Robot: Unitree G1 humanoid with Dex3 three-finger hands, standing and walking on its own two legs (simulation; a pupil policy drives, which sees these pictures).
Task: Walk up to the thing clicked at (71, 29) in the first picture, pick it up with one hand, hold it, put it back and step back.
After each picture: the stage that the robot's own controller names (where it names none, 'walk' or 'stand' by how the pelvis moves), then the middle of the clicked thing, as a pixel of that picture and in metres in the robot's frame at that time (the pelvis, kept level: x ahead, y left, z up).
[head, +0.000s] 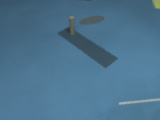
stand; (72, 25) +1.78 +0.14 -0.65
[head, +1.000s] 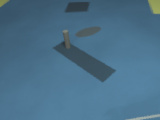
walk; (66, 39) +1.64 +0.32 -0.64
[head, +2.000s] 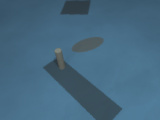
walk; (60, 59) +1.10 +0.32 -0.65
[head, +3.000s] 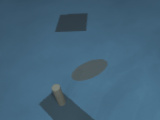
walk; (59, 95) +0.71 +0.28 -0.65
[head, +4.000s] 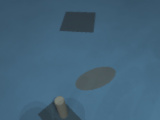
stand; (61, 108) +0.54 +0.21 -0.63
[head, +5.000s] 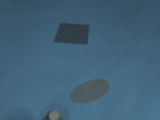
stand; out of the picture +0.49 +0.20 -0.65
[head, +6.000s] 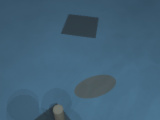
stand; (59, 116) +0.48 +0.17 -0.64
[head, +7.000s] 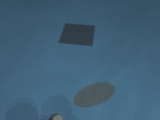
stand; out of the picture +0.46 +0.17 -0.66
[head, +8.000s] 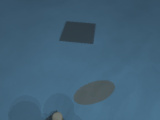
stand; out of the picture +0.47 +0.17 -0.66
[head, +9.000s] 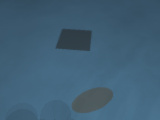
stand; out of the picture +0.43 +0.19 -0.66
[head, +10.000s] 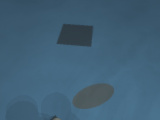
stand; out of the picture +0.44 +0.18 -0.66
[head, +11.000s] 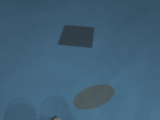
stand; out of the picture +0.44 +0.17 -0.66
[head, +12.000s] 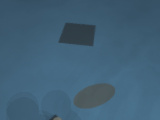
stand; out of the picture +0.44 +0.17 -0.66
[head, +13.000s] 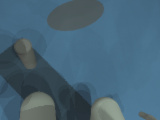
go down; (27, 55) +0.50 +0.25 -0.34
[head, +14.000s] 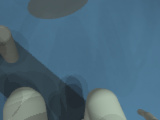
go down; (6, 47) +0.50 +0.29 -0.27
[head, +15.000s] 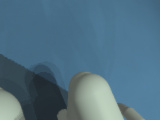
close in; out of the picture +0.47 +0.35 -0.17
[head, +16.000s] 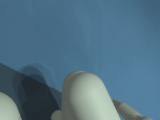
close; out of the picture +0.45 +0.34 -0.15
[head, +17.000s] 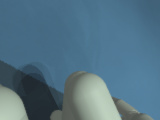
lift; out of the picture +0.39 +0.33 -0.15
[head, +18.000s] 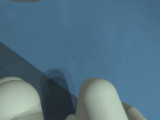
lift; out of the picture +0.32 +0.27 -0.12
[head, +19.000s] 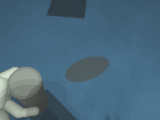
lift; (33, 95) +0.30 +0.16 +0.05
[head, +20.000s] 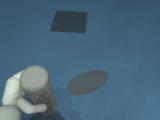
hold; (42, 94) +0.32 +0.14 +0.03
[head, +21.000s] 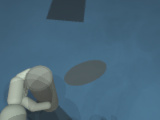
crouch; (45, 93) +0.33 +0.13 -0.01
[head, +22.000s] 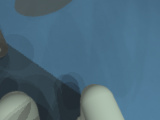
lower; out of the picture +0.48 +0.24 -0.06
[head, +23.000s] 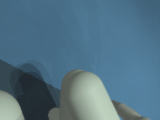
lower; out of the picture +0.42 +0.34 -0.16
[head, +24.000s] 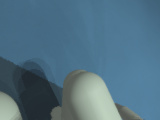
lower; out of the picture +0.42 +0.33 -0.17
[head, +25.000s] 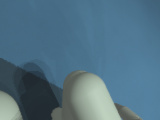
lower; out of the picture +0.41 +0.33 -0.17
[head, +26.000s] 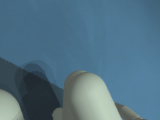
lower; out of the picture +0.40 +0.33 -0.17
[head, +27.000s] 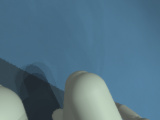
loosen; out of the picture +0.40 +0.32 -0.16
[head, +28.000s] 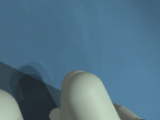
withdraw; out of the picture +0.40 +0.32 -0.16
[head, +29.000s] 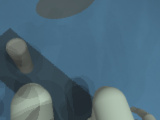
walk; (22, 58) +0.45 +0.27 -0.25
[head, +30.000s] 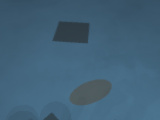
stand; out of the picture +0.39 +0.16 -0.59
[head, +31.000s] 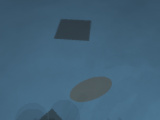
stand; out of the picture +0.41 +0.18 -0.60
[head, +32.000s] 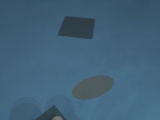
stand; out of the picture +0.41 +0.17 -0.61
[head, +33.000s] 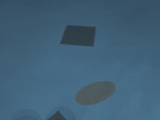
walk; out of the picture +0.44 +0.15 -0.65
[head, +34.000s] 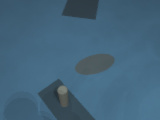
walk; (63, 97) +0.57 +0.14 -0.64
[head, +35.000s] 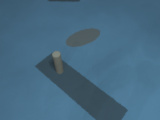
walk; (58, 63) +0.86 +0.23 -0.62
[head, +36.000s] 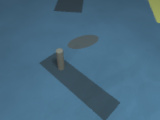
stand; (60, 59) +1.08 +0.22 -0.64
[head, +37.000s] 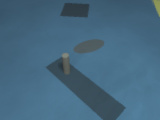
stand; (66, 64) +1.08 +0.18 -0.66
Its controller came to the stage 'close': yes
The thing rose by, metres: 0.67
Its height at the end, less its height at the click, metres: +0.00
